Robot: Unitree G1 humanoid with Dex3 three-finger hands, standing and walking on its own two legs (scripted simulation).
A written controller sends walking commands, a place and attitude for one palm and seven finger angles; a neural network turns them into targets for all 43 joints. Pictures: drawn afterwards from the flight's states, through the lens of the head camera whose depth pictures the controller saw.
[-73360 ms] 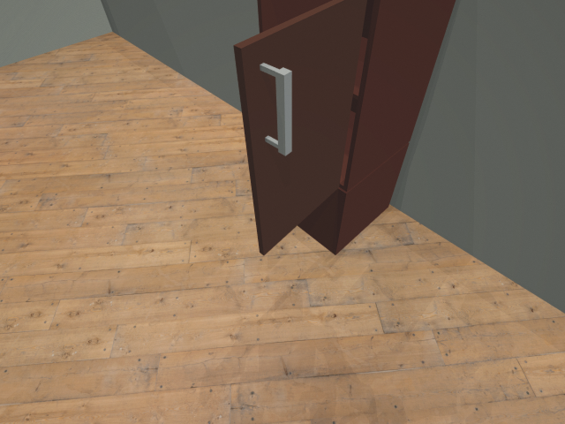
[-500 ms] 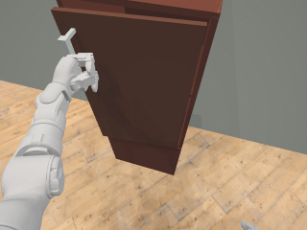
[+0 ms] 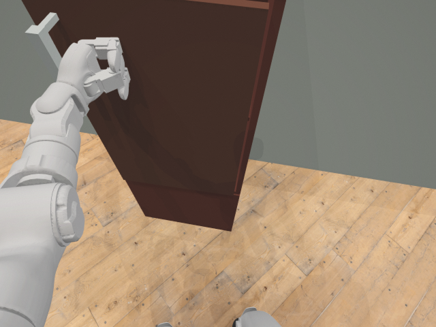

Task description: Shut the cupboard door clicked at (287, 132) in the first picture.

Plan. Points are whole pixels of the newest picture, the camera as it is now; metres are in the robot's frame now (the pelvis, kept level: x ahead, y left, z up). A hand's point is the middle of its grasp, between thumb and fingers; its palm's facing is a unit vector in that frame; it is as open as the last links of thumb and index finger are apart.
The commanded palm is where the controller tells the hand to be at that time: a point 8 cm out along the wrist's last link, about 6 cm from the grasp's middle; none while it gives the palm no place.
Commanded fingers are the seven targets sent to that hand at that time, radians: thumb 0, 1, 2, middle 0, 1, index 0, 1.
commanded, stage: push the door shut along its arc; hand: left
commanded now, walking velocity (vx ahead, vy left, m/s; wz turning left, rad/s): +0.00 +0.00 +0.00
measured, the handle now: (68, 69) +0.55 +0.20 +0.15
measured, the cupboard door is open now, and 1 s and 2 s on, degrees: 2 0 0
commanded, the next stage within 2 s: pull the fist back off the door in 0.24 s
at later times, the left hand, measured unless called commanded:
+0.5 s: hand (122, 72) +0.52 +0.10 +0.16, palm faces -0.06 -0.99 +0.08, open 2.7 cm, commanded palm +0.53 +0.13 +0.15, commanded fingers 0.00 0.90 0.90 -1.30 -1.50 -1.30 -1.50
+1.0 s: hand (139, 85) +0.51 +0.08 +0.14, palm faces +0.01 -1.00 -0.01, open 3.0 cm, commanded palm +0.47 +0.13 +0.15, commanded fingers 0.00 0.90 0.90 -1.30 -1.50 -1.30 -1.50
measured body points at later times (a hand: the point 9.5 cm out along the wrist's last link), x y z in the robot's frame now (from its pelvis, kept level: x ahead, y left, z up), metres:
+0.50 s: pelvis -0.01 +0.00 -0.01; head +0.09 +0.01 +0.43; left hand +0.52 +0.16 +0.16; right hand +0.00 -0.27 -0.12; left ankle +0.00 +0.12 -0.71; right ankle +0.02 -0.12 -0.71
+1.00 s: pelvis -0.01 +0.00 +0.00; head +0.07 -0.01 +0.44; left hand +0.50 +0.13 +0.15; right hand -0.03 -0.27 -0.12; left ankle +0.00 +0.12 -0.71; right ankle +0.02 -0.12 -0.71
